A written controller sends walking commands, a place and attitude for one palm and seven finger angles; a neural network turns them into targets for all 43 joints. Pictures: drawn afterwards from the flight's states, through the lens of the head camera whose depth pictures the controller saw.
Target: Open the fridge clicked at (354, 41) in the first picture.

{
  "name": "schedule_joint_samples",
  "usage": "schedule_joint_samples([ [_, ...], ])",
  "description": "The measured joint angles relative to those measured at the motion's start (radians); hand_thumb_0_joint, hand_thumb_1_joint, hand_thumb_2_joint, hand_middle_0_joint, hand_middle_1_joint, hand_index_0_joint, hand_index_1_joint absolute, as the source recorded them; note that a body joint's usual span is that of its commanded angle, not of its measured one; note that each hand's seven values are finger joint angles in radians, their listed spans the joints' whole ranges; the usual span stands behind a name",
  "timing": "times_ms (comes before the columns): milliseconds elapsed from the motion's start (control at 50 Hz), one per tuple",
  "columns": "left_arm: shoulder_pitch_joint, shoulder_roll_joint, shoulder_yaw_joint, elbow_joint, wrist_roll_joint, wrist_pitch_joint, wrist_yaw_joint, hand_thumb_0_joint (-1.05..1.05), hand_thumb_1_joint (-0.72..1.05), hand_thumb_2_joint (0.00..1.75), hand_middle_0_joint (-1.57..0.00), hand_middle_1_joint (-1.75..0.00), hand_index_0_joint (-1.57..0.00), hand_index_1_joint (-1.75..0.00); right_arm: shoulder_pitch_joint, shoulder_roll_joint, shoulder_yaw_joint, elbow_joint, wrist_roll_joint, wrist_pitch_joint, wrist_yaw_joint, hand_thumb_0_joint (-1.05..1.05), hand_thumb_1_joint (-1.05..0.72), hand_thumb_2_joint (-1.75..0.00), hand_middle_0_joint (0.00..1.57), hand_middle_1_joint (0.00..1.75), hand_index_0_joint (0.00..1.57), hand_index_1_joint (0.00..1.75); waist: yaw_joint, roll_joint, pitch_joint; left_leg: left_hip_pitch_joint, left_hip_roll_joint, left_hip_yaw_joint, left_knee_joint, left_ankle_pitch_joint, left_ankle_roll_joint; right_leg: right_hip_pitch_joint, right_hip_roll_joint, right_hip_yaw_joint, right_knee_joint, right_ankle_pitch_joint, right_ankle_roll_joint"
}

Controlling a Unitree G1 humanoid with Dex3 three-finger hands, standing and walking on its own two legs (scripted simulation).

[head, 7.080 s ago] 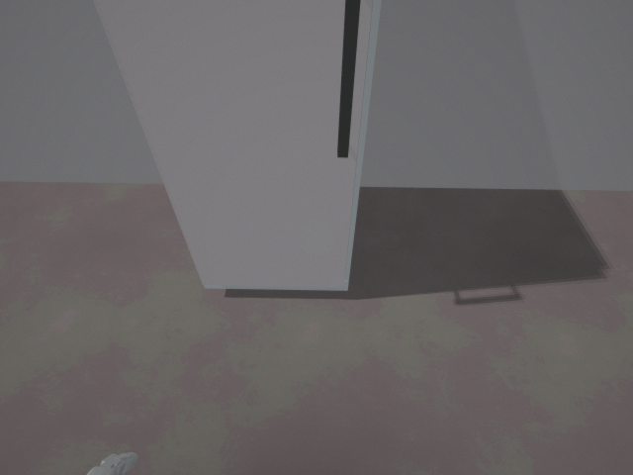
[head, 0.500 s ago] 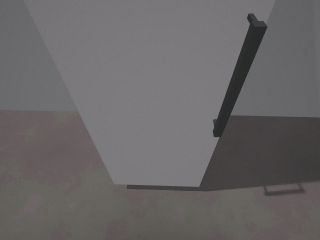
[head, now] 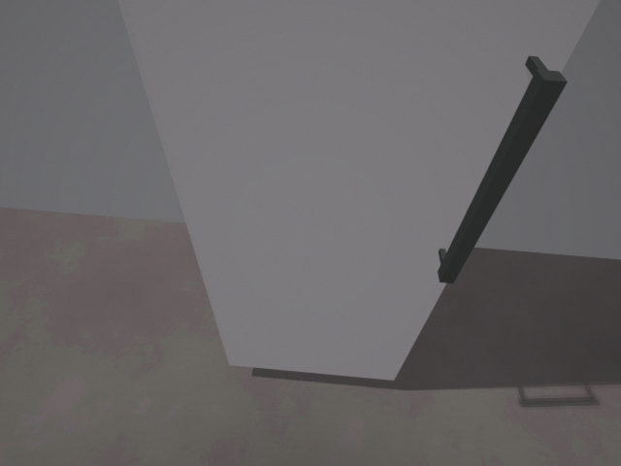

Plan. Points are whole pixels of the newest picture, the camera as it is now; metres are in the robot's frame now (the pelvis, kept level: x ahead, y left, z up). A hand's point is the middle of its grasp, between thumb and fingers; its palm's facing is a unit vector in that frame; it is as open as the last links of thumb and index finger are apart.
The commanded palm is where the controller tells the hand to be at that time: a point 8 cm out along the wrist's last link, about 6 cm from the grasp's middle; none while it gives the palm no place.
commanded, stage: come to a stop and stand still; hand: right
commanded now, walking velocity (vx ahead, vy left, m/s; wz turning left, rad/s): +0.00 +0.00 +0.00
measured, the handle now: (481, 191) +0.47 -0.20 +0.12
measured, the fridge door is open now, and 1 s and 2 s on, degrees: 0 0 0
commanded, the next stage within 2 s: look again from close up in 0.26 s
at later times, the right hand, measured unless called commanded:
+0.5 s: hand out of the picture +0.02 -0.18 -0.17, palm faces -0.01 +0.98 -0.20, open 7.4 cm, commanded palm none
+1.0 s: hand out of the picture +0.03 -0.20 -0.17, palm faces -0.01 +0.98 -0.21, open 7.4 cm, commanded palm none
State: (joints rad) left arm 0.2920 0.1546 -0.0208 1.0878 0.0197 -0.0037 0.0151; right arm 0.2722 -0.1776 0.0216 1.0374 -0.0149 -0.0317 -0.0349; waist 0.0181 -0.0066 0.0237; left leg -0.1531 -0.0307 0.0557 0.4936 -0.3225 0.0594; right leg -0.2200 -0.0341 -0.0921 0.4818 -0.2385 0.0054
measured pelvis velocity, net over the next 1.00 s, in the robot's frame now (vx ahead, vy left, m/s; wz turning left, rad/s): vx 0.01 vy -0.01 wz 0.01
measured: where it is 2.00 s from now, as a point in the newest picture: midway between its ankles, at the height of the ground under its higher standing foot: outside the picture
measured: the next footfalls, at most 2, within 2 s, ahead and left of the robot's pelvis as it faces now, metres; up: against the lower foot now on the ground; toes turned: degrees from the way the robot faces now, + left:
none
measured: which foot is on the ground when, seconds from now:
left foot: down 0.00-1.00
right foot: down 0.00-1.00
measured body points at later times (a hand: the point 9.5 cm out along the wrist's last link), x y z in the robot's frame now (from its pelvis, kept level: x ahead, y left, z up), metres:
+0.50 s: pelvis +0.02 +0.00 +0.00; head +0.02 +0.00 +0.45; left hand +0.05 +0.23 -0.15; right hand +0.02 -0.23 -0.16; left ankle -0.03 +0.08 -0.74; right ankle +0.01 -0.12 -0.74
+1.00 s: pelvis +0.01 -0.01 +0.01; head +0.02 -0.02 +0.45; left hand +0.04 +0.22 -0.15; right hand +0.03 -0.25 -0.15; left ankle -0.03 +0.08 -0.74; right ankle +0.01 -0.12 -0.74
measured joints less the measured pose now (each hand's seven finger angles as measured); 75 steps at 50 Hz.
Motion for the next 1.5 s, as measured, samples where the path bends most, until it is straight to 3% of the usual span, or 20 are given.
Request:
schedule_joint_samples([
  [560,-0.085,0.014,0.005,0.028,-0.005,-0.007,0.015,0.01,0.90,0.90,-0.20,-0.30,-0.20,-0.30,0.017,-0.009,-0.004,0.058,-0.004,0.008,0.009,0.01,-0.90,-0.90,0.20,0.29,0.20,0.30,-0.026,0.028,0.005,0.054,-0.010,-0.007,-0.072,0.016,-0.003,0.041,-0.007,-0.005,-0.038,-0.005,0.003],
  [1220,-0.069,0.025,0.006,0.047,-0.005,-0.009,0.010,0.01,0.90,0.90,-0.20,-0.30,-0.20,-0.30,-0.012,-0.018,-0.006,0.063,-0.006,0.005,0.003,0.01,-0.90,-0.90,0.20,0.29,0.20,0.30,-0.019,0.022,0.003,0.051,0.007,-0.010,-0.094,0.035,-0.027,0.031,0.010,-0.008,-0.048,0.010,-0.017],
  [1240,-0.060,0.029,0.012,0.004,-0.008,-0.015,0.022,0.01,0.90,0.90,-0.20,-0.30,-0.20,-0.30,0.032,-0.006,-0.046,-0.086,0.032,0.056,0.009,0.01,-0.90,-0.90,0.20,0.30,0.20,0.30,-0.018,0.012,0.019,0.050,0.001,-0.007,-0.091,0.038,-0.029,0.022,0.004,-0.005,-0.027,0.000,-0.017],
  [1260,-0.039,0.033,0.010,-0.048,-0.012,-0.050,0.045,0.01,0.90,0.90,-0.20,-0.30,-0.20,-0.30,0.086,-0.003,-0.060,-0.282,0.065,0.070,0.001,0.01,-0.90,-0.90,0.20,0.30,0.21,0.30,-0.027,0.010,0.035,0.047,0.005,-0.010,-0.077,0.036,-0.029,0.025,0.007,-0.007,-0.024,-0.004,-0.019],
  [1300,0.002,0.046,0.004,-0.141,-0.024,-0.143,0.060,0.01,0.90,0.90,-0.20,-0.30,-0.20,-0.30,0.158,-0.009,-0.055,-0.594,0.109,0.026,-0.023,0.02,-0.89,-0.89,0.20,0.30,0.21,0.30,-0.036,0.012,0.032,0.013,0.027,-0.008,-0.015,0.015,-0.029,0.020,0.027,-0.010,-0.028,0.007,-0.029],
  [1360,0.003,0.069,0.014,-0.253,-0.026,-0.224,0.040,0.01,0.90,0.90,-0.20,-0.30,-0.20,-0.30,0.128,-0.010,-0.085,-0.838,0.155,-0.086,0.008,0.02,-0.86,-0.88,0.20,0.32,0.21,0.32,-0.009,0.000,-0.008,-0.061,0.047,0.025,0.063,-0.025,-0.034,-0.069,0.044,0.020,0.047,-0.002,-0.034],
  [1400,-0.032,0.079,0.023,-0.312,-0.016,-0.245,0.017,0.01,0.90,0.90,-0.20,-0.30,-0.20,-0.30,0.074,-0.008,-0.121,-0.880,0.194,-0.214,0.076,0.01,-0.84,-0.87,0.20,0.34,0.21,0.34,0.004,-0.002,-0.055,-0.162,0.046,0.032,0.144,-0.045,-0.030,-0.174,0.036,0.027,0.132,-0.024,-0.032],
  [1460,-0.097,0.090,0.038,-0.401,-0.011,-0.256,-0.020,0.01,0.90,0.90,-0.20,-0.30,-0.20,-0.30,0.026,-0.010,-0.157,-0.879,0.250,-0.419,0.241,0.01,-0.79,-0.85,0.20,0.37,0.21,0.37,0.005,0.012,-0.110,-0.335,0.038,0.025,0.305,-0.093,-0.019,-0.342,0.017,0.020,0.289,-0.074,-0.027],
  [1500,-0.128,0.104,0.048,-0.467,-0.017,-0.250,-0.034,0.01,0.90,0.90,-0.20,-0.30,-0.20,-0.30,0.027,-0.019,-0.164,-0.882,0.266,-0.480,0.343,0.01,-0.75,-0.83,0.20,0.40,0.21,0.40,-0.004,0.020,-0.131,-0.427,0.035,0.020,0.406,-0.124,-0.019,-0.430,0.007,0.018,0.386,-0.112,-0.026],
])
